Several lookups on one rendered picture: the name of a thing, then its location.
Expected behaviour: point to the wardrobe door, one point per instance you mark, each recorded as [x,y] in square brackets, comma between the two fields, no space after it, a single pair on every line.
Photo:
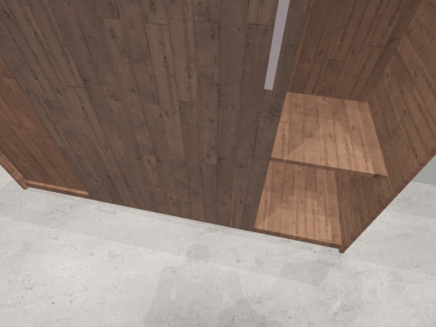
[157,104]
[26,142]

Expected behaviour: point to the handle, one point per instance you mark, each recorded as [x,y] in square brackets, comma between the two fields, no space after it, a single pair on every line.
[281,16]

